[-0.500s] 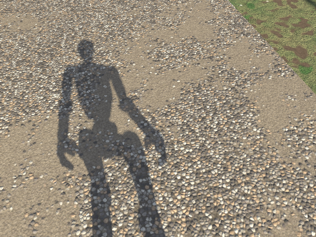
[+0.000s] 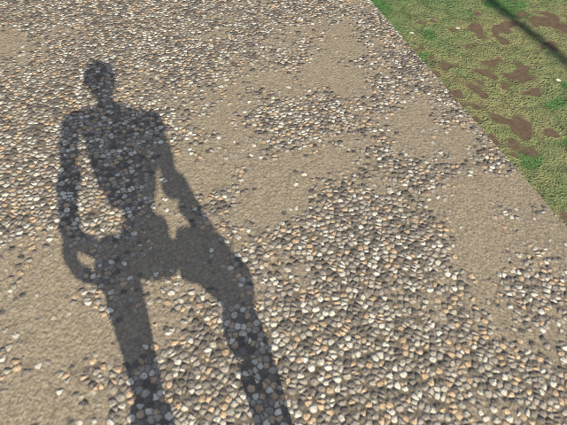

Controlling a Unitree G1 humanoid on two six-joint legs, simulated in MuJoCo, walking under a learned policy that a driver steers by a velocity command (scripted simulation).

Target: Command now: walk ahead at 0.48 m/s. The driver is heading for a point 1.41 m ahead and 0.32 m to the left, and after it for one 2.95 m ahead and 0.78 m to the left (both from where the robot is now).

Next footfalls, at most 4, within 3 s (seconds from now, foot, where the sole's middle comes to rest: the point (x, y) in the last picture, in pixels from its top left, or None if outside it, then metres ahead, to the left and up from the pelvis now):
0.26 right None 0.31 -0.11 -0.79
0.82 left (246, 396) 0.60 0.06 -0.79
1.34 right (270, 299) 0.87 0.00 -0.79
1.74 left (215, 358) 0.70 0.14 -0.79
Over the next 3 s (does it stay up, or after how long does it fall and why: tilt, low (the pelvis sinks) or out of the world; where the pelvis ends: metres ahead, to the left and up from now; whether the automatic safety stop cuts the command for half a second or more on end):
stays up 1.07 0.30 -0.01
